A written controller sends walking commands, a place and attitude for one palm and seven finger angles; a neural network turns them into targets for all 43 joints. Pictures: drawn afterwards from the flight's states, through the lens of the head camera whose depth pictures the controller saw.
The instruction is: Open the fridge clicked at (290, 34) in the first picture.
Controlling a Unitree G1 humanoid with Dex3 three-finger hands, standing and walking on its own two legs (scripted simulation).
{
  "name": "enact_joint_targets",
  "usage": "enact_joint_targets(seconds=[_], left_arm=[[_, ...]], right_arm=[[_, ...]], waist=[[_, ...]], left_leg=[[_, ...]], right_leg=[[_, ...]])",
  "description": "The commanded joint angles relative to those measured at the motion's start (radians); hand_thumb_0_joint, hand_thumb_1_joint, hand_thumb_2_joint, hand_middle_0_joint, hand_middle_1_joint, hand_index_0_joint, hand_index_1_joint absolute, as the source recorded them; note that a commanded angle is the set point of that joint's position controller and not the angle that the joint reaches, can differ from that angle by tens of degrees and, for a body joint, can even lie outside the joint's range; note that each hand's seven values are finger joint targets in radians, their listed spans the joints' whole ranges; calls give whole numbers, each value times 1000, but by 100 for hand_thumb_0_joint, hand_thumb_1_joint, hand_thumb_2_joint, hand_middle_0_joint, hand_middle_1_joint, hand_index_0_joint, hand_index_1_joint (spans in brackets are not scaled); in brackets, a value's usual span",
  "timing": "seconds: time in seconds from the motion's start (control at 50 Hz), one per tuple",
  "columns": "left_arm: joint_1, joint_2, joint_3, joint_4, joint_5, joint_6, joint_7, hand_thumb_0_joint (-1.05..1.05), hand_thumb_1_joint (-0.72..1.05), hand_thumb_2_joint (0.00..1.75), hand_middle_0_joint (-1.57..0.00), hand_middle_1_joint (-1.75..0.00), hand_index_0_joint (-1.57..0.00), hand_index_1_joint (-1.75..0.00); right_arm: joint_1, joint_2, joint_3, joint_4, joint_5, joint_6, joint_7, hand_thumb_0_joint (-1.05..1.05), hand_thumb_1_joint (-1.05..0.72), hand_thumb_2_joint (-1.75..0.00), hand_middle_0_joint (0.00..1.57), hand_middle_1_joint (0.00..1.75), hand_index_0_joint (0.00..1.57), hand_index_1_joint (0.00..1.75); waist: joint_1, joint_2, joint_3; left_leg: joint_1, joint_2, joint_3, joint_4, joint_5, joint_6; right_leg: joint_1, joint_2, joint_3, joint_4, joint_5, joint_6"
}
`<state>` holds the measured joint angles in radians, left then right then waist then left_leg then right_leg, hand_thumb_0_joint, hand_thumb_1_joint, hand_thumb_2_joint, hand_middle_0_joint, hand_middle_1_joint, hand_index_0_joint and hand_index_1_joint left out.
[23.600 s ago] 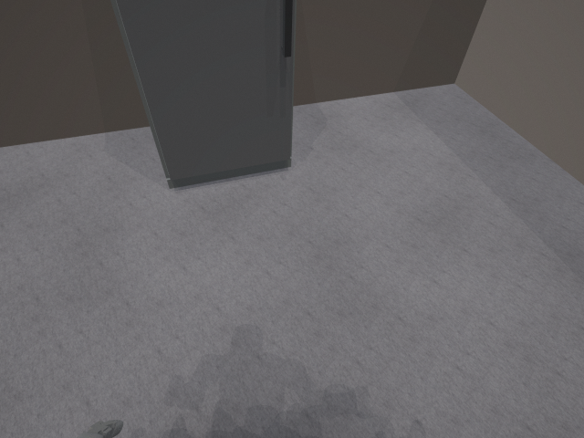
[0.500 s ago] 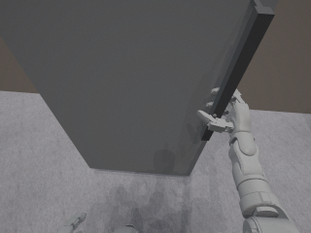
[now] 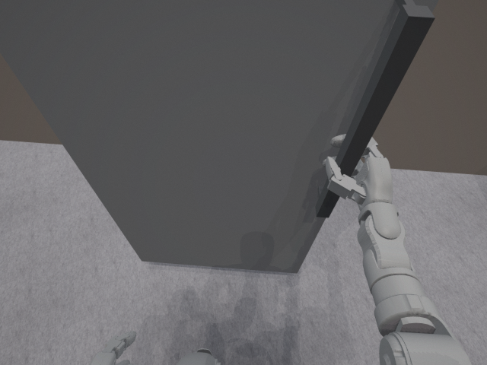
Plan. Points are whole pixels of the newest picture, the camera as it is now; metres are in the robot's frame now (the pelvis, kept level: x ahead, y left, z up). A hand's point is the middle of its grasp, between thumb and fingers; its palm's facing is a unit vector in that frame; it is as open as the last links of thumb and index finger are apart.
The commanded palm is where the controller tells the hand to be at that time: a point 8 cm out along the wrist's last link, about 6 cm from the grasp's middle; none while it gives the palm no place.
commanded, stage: grip the handle and tug to test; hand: right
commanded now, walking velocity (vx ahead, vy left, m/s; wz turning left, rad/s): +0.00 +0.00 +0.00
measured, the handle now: (350, 136) +0.47 -0.12 +0.12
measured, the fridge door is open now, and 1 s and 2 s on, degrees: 0 11 33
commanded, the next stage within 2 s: pull the door a little, standing still in 0.44 s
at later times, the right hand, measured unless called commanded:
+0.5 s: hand (335, 183) +0.40 -0.10 +0.08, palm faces -0.05 +1.00 -0.01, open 6.2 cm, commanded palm +0.36 -0.15 +0.08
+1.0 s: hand (332, 234) +0.31 -0.09 +0.08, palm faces -0.11 +0.99 -0.09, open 6.6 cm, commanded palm +0.28 -0.14 +0.08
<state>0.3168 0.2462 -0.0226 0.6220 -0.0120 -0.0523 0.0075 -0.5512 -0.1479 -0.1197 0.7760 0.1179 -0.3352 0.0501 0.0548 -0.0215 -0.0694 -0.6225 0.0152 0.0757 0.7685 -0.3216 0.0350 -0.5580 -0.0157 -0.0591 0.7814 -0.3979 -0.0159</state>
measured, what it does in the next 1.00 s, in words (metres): stands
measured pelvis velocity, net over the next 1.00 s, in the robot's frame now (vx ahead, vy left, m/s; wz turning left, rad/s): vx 0.04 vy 0.00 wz -0.02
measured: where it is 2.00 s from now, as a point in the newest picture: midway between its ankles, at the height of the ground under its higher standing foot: outside the picture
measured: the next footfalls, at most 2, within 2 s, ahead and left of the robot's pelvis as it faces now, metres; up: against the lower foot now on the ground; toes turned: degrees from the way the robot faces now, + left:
none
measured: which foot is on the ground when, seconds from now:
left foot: down 0.00-1.00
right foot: down 0.00-1.00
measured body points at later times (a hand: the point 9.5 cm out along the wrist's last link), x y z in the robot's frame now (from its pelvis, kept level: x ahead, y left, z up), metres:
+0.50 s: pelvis +0.03 +0.00 +0.01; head +0.08 +0.02 +0.46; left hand +0.13 +0.25 -0.10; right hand +0.40 -0.15 +0.08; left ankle +0.03 +0.10 -0.71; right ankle -0.01 -0.11 -0.71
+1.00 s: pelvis +0.04 +0.00 +0.02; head +0.06 +0.02 +0.47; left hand +0.22 +0.22 -0.07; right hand +0.31 -0.14 +0.09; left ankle +0.03 +0.10 -0.71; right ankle -0.01 -0.11 -0.71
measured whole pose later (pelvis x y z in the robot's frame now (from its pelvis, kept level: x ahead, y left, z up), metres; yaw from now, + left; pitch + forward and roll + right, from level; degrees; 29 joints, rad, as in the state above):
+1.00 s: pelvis +0.04 +0.00 +0.02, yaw -1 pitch +3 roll +0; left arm 0.20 0.22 -0.04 0.53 -0.01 0.04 0.07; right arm 0.15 -0.12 0.14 0.02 0.06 -0.15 0.00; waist 0.02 -0.05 -0.04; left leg -0.33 0.01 0.09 0.59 -0.32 0.03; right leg -0.27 -0.01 -0.04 0.59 -0.38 -0.01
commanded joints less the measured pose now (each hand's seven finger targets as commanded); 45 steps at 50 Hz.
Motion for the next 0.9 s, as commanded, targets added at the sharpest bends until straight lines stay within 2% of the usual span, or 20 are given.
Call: enact_joint_targets(seconds=[0.0, 0.04, 0.1, 0.18, 0.2, 0.28, 0.32, 0.38, 0.46, 0.52, 0.54, 0.56, 0.58, 0.64, 0.66, 0.78, 0.82, 0.84, 0.86, 0.88], left_arm=[[34, 127, 49, -110, -2, -41, 12, 0, 90, 90, -20, -30, -20, -30], [34, 131, 50, -113, -2, -39, 11, 0, 90, 90, -20, -30, -20, -30], [26, 125, 52, -128, -4, -44, 6, 0, 90, 90, -20, -30, -20, -30], [22, 129, 56, -149, -3, -45, -1, 0, 90, 90, -20, -30, -20, -30], [15, 123, 55, -157, -4, -46, -5, 0, 90, 90, -20, -30, -20, -30], [11, 122, 57, -173, -4, -44, -12, 0, 90, 90, -20, -30, -20, -30], [1, 115, 58, -184, -5, -42, -15, 0, 90, 90, -20, -30, -20, -30], [-3, 118, 61, -190, -5, -38, -17, 0, 90, 90, -20, -30, -20, -30], [-6, 106, 63, -188, -3, -35, -17, 0, 90, 90, -20, -30, -20, -30], [-9, 104, 65, -191, 0, -34, -16, 0, 90, 90, -20, -30, -20, -30], [-11, 102, 60, -182, -1, -31, -13, 0, 90, 90, -20, -30, -20, -30], [-8, 103, 64, -168, 2, -31, -8, 0, 90, 90, -20, -30, -20, -30], [-6, 105, 66, -168, 3, -29, -6, 0, 90, 90, -20, -30, -20, -30], [-31, 93, 59, -191, 3, -30, -10, 0, 90, 90, -20, -30, -20, -30], [-38, 91, 58, -198, 5, -30, -12, 0, 90, 90, -20, -30, -20, -30], [-93, 83, 48, -263, 5, -25, -15, 0, 90, 90, -20, -30, -20, -30], [-109, 70, 40, -281, 3, -27, -18, 0, 90, 90, -20, -30, -20, -30], [-113, 75, 38, -280, 4, -25, -12, 0, 90, 90, -20, -30, -20, -30], [-120, 74, 33, -253, -14, 11, 43, 0, 90, 90, -20, -30, -20, -30], [-128, 66, 28, -247, -5, 19, 74, 0, 90, 90, -20, -30, -20, -30]], right_arm=[[-424, -128, -12, -233, 4, -74, 9, 0, -90, -90, 45, 140, 45, 140], [-362, -158, -46, -222, 8, -72, 9, 0, -90, -90, 45, 140, 45, 140], [-336, -111, -2, -286, 9, -77, 15, 0, -90, -90, 45, 140, 45, 140], [-204, -138, -30, -348, 16, -74, 18, 0, -90, -90, 45, 140, 45, 140], [-173, -118, -17, -380, 18, -73, 22, 0, -90, -90, 45, 140, 45, 140], [-56, -121, -20, -452, 26, -58, 27, 0, -90, -90, 45, 140, 45, 140], [9, -115, -14, -523, 25, -55, 29, 0, -90, -90, 45, 140, 45, 140], [77, -116, -8, -558, 26, -35, 27, 0, -90, -90, 45, 140, 45, 140], [96, -74, 39, -654, 16, -15, 18, 0, -90, -90, 45, 140, 45, 140], [167, -84, 29, -696, 16, -1, 12, 0, -90, -90, 45, 140, 45, 140], [61, -35, 98, -704, 6, 4, 10, 0, -90, -90, 45, 140, 45, 140], [6, -54, 81, -697, 2, 8, 1, 0, -90, -90, 45, 140, 45, 140], [44, -52, 84, -697, -3, 10, -4, 0, -90, -90, 45, 140, 45, 140], [179, -26, 106, -742, -4, 19, 3, 0, -90, -90, 45, 140, 45, 140], [216, -19, 113, -765, -3, 23, 7, 0, -90, -90, 45, 140, 45, 140], [503, -18, 129, -929, 10, 53, 27, 0, -90, -90, 45, 140, 45, 140], [604, 1, 150, -1015, 14, 66, 28, 0, -90, -90, 45, 140, 45, 140], [556, -23, 138, -1042, 12, 72, 20, 0, -90, -90, 45, 140, 45, 140], [276, -205, 91, -1141, -59, 68, -37, 0, -90, -90, 45, 140, 45, 140], [285, -187, 83, -1125, -60, 79, -69, 0, -90, -90, 45, 140, 45, 140]], waist=[[17, 42, -350], [-1, 62, -344], [-2, 21, -373], [-32, 73, -393], [-39, 33, -395], [-52, 65, -380], [-65, 26, -391], [-63, 68, -365], [-48, 18, -360], [-58, 40, -376], [-16, 40, -348], [-10, 32, -334], [-18, 60, -341], [-48, 4, -358], [-53, 29, -369], [-85, 83, -336], [-87, 53, -302], [-71, 69, -286], [-22, 65, -310], [-15, 67, -267]], left_leg=[[275, -24, -63, -84, 274, -13], [294, -23, -65, -88, 271, -12], [291, -25, -58, -79, 302, -9], [366, -24, -63, -80, 364, -9], [366, -23, -62, -76, 385, -7], [402, -23, -63, -81, 459, -8], [419, -20, -64, -74, 506, -6], [428, -19, -62, -85, 522, -8], [402, -18, -57, -87, 566, -11], [429, -14, -57, -85, 616, -12], [386, -16, -48, -89, 590, -15], [364, -18, -49, -91, 574, -17], [370, -19, -48, -89, 565, -15], [388, -11, -43, -81, 581, -10], [400, -10, -41, -82, 588, -11], [466, -2, -43, -89, 623, -11], [459, -1, -38, -91, 618, -11], [447, -3, -39, -97, 604, -13], [513, 98, -169, -232, 601, -14], [508, 122, -167, -282, 592, -5]], right_leg=[[58, 31, 40, -108, 207, -9], [41, 31, 37, -112, 201, -8], [83, 28, 35, -111, 241, -7], [69, 27, 26, -119, 286, -10], [83, 27, 22, -121, 307, -8], [88, 24, 14, -123, 369, -11], [110, 22, 8, -128, 421, -9], [109, 19, 8, -131, 430, -11], [168, 14, 11, -125, 507, -9], [179, 13, 12, -123, 550, -8], [196, 12, 20, -122, 532, -7], [201, 11, 23, -115, 514, -6], [203, 10, 26, -112, 521, -9], [224, 12, 28, -117, 565, -5], [230, 13, 28, -117, 571, -6], [207, 15, 25, -131, 540, -14], [212, 14, 24, -136, 534, -11], [207, 16, 28, -135, 501, -11], [314, 4, 29, -160, 387, -31], [338, 5, 44, -180, 353, -28]])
